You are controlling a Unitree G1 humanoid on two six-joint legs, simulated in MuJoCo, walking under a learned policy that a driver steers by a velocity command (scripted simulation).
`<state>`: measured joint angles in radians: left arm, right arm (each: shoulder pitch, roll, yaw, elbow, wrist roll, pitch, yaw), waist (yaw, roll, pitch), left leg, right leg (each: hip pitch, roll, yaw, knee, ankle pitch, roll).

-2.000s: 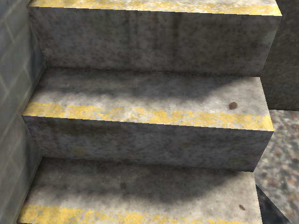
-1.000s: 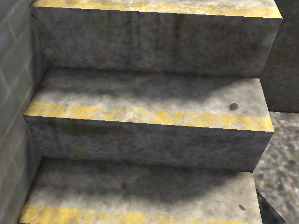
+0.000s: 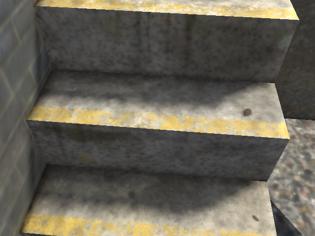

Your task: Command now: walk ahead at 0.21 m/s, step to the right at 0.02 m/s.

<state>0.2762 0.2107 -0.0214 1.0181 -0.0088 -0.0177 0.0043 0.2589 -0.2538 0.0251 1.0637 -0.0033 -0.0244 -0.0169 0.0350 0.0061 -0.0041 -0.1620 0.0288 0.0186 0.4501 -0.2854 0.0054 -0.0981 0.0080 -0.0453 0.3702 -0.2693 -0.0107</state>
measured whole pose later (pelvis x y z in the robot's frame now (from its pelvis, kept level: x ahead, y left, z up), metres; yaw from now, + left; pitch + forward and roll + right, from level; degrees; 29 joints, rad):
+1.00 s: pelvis +0.01 +0.00 +0.00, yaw +0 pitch +0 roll -1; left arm 0.26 0.21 -0.03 1.04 -0.01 -0.02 0.01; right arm 0.27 -0.25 0.02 1.05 -0.01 -0.01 -0.02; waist 0.03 0.00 -0.02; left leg -0.17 0.02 0.01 0.46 -0.30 0.01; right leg -0.11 0.01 -0.04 0.40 -0.30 -0.01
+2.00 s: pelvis +0.01 +0.00 +0.00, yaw +1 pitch +0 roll -1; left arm 0.27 0.21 -0.02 1.03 -0.01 -0.01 0.01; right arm 0.28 -0.25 0.02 1.06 -0.01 -0.02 -0.02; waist 0.04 0.00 -0.02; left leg -0.18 0.03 -0.01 0.48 -0.31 0.00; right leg -0.11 0.01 -0.05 0.40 -0.29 -0.02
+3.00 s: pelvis +0.04 +0.00 +0.02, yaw -1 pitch +4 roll -2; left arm 0.08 0.12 -0.09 0.77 0.00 -0.10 -0.01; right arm 0.33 -0.23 0.02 1.05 -0.01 0.02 -0.01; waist 0.05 0.06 -0.02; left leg -0.13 0.08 0.07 0.33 -0.08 0.04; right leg -0.58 -0.02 -0.07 1.22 -0.25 -0.04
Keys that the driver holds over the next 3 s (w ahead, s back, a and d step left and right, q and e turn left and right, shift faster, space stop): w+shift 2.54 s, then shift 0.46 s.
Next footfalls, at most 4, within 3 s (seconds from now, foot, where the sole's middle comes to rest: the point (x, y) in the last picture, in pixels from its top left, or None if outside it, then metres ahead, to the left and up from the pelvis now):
none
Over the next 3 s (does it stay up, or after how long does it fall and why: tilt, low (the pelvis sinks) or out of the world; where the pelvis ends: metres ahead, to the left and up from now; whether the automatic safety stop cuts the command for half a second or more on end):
stays up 0.04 0.00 0.02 its command is cut before an obstacle from the start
